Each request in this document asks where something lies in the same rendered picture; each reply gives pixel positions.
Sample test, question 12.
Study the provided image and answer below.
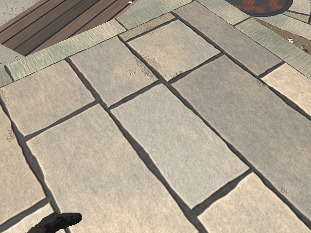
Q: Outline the robot left hand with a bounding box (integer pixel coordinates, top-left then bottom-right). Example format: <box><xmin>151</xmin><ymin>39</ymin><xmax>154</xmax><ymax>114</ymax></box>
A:
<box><xmin>25</xmin><ymin>212</ymin><xmax>82</xmax><ymax>233</ymax></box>

